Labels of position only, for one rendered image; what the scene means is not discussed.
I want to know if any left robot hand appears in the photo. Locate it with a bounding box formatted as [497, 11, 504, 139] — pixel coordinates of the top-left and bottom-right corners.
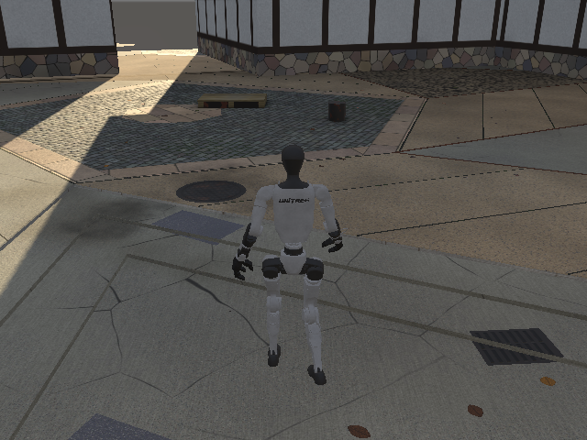
[232, 257, 253, 281]

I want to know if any right robot foot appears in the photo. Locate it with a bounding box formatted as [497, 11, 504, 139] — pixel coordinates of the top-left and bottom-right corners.
[307, 365, 327, 385]

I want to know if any robot foot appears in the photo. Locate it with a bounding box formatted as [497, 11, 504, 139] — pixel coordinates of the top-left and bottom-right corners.
[268, 344, 281, 367]
[307, 365, 327, 385]

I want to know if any robot right upper arm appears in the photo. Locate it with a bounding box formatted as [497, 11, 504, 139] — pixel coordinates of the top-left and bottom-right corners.
[312, 184, 338, 233]

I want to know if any right robot forearm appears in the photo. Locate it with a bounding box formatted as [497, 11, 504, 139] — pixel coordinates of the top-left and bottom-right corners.
[328, 218, 342, 244]

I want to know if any robot left upper arm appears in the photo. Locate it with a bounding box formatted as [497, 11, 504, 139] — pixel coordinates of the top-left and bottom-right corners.
[249, 185, 274, 237]

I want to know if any left robot forearm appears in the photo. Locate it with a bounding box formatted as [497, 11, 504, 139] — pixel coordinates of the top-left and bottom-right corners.
[236, 223, 257, 261]

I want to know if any left robot foot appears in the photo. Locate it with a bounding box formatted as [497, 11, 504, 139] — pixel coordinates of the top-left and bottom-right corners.
[268, 344, 281, 367]

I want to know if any right robot hand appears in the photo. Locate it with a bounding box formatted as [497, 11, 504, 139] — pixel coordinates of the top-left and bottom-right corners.
[322, 238, 343, 253]

